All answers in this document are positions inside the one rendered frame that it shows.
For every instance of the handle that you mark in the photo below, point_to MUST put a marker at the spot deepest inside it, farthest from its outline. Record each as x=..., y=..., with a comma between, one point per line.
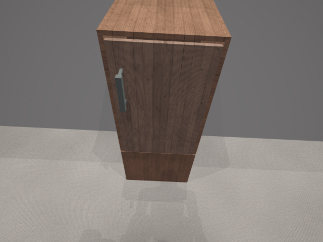
x=120, y=91

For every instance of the cupboard door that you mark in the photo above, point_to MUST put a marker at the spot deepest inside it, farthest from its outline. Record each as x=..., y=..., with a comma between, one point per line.
x=167, y=85

